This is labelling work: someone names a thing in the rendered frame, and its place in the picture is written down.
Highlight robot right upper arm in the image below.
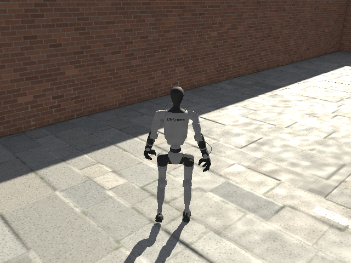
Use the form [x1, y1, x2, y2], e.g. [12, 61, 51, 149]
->
[188, 111, 203, 142]

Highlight robot right forearm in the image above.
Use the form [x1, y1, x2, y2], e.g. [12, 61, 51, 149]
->
[197, 133, 209, 159]

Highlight robot right hand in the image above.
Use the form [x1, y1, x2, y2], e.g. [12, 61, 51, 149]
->
[198, 157, 211, 172]

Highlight robot left hand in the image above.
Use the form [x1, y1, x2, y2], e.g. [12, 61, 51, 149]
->
[144, 150, 156, 160]

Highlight robot left forearm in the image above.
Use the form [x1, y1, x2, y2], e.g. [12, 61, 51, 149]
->
[145, 131, 155, 151]

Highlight robot left upper arm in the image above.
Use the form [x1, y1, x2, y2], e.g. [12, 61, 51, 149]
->
[150, 110, 165, 140]

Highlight humanoid robot head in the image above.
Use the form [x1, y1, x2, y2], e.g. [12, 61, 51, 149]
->
[167, 87, 186, 113]

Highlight right robot thigh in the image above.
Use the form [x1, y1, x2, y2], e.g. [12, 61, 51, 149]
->
[183, 153, 194, 190]

